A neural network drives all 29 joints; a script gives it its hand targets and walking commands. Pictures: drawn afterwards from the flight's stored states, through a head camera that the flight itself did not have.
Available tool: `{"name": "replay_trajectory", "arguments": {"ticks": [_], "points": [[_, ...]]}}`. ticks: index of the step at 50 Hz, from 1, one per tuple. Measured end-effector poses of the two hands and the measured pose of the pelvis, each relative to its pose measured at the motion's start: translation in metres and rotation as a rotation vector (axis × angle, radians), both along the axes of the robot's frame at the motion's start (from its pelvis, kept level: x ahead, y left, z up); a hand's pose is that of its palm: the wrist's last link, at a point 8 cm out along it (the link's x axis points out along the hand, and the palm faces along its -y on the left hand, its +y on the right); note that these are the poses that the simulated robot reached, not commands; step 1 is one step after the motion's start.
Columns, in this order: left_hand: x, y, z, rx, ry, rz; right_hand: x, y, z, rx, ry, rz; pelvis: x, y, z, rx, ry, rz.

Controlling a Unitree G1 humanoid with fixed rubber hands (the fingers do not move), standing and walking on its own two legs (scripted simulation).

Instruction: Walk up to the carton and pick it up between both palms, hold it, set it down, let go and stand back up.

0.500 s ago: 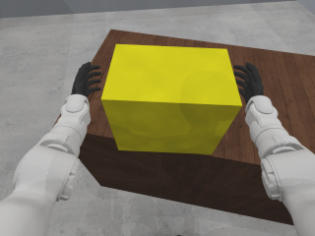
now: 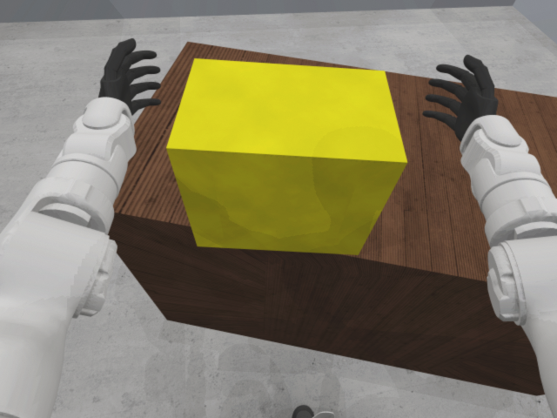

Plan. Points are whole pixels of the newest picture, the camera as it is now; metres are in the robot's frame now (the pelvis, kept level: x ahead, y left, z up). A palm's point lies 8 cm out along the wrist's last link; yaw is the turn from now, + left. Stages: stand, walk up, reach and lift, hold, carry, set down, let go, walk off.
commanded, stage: set down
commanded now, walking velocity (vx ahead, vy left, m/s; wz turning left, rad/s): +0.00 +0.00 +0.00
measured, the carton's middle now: (283, 165) +0.49 -0.02 +0.06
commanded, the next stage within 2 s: none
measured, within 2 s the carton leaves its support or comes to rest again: neither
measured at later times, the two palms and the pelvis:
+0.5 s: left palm (80, 53) +0.50 +0.21 +0.24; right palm (502, 78) +0.46 -0.27 +0.24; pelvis +0.02 +0.00 +0.03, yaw +0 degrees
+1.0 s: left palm (103, 127) +0.46 +0.20 +0.17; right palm (493, 156) +0.41 -0.28 +0.16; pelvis +0.04 +0.02 +0.04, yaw -2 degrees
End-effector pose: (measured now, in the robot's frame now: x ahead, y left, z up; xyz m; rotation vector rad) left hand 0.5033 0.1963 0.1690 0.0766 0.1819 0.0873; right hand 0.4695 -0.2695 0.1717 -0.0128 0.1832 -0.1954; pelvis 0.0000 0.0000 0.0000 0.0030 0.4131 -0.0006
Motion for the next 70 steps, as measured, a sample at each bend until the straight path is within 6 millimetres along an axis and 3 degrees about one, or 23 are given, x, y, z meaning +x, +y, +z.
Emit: {"name": "replay_trajectory", "arguments": {"ticks": [15, 26, 30, 40, 53, 70], "points": [[-0.006, 0.008, 0.055, -0.013, -0.014, 0.012, -0.005, 0.0, 0.056, 0.013, -0.021, -0.006, 0.009, -0.002, 0.016, -0.002, -0.09, 0.007], [-0.008, 0.016, 0.071, -0.026, -0.002, -0.008, -0.006, 0.004, 0.063, 0.017, 0.004, -0.012, 0.017, 0.004, 0.027, -0.006, -0.171, 0.004], [-0.013, 0.016, 0.061, -0.021, 0.014, -0.035, -0.012, 0.005, 0.049, 0.009, 0.019, -0.008, 0.02, 0.006, 0.03, -0.008, -0.211, 0.003], [-0.033, 0.01, 0.013, -0.015, 0.066, -0.061, -0.037, 0.003, 0.005, 0.003, 0.026, -0.002, 0.029, 0.013, 0.033, -0.015, -0.273, -0.013], [-0.051, 0.011, -0.005, -0.026, 0.047, -0.059, -0.065, -0.007, -0.014, -0.015, 0.016, -0.003, 0.04, 0.016, 0.036, -0.017, -0.321, -0.027], [-0.101, 0.017, -0.059, -0.032, 0.079, -0.048, -0.122, -0.002, -0.06, -0.009, 0.026, -0.007, 0.047, 0.025, 0.037, -0.024, -0.368, -0.045]]}}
